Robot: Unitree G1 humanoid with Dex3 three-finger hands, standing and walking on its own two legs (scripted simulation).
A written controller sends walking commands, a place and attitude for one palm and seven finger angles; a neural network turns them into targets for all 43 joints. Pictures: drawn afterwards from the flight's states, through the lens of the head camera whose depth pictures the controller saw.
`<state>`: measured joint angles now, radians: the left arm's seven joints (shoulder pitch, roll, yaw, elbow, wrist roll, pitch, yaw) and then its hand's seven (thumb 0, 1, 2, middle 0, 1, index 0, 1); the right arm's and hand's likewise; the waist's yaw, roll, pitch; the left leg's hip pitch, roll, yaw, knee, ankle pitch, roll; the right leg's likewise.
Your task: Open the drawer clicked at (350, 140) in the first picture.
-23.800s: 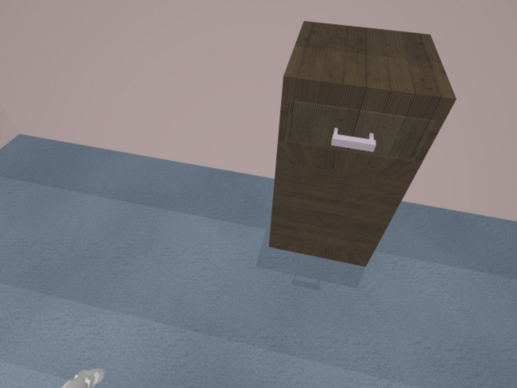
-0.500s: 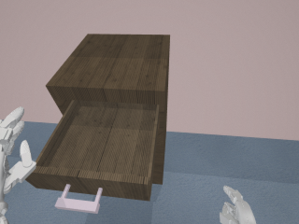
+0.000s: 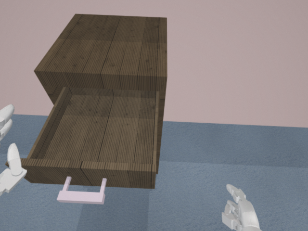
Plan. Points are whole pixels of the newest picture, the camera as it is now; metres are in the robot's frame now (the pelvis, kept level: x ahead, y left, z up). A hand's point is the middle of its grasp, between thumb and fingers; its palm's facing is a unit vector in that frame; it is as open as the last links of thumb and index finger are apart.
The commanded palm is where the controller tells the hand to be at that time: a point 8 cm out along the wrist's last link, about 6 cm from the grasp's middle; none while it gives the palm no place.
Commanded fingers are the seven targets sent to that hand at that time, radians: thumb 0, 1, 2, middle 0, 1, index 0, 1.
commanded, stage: step back with the hand held close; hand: left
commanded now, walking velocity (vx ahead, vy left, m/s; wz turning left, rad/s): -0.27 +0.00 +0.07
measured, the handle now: (84, 189) +0.23 +0.21 -0.07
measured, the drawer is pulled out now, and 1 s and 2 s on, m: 0.30 0.30 0.30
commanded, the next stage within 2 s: stop stepping back and stand still in 0.54 s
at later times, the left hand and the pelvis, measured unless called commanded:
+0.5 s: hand out of the picture +0.09 +0.22 +0.15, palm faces +0.31 -0.84 -0.44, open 7.4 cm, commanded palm +0.02 +0.26 +0.18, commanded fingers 0.00 0.90 0.90 -0.20 -0.30 -0.20 -0.30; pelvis -0.11 -0.02 +0.00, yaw +0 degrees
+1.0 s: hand out of the picture -0.07 +0.18 +0.16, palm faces +0.40 -0.81 -0.44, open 7.4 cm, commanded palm -0.14 +0.22 +0.18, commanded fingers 0.00 0.90 0.90 -0.20 -0.30 -0.20 -0.30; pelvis -0.25 -0.06 +0.01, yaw +4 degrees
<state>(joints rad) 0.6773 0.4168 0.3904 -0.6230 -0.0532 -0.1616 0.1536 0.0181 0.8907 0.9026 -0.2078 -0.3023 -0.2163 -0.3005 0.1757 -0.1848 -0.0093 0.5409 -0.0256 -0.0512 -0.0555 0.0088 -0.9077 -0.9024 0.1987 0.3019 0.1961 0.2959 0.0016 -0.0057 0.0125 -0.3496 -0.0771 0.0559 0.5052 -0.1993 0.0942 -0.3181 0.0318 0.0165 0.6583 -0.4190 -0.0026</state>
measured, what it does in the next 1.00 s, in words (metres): walks backwards: right foot, then left foot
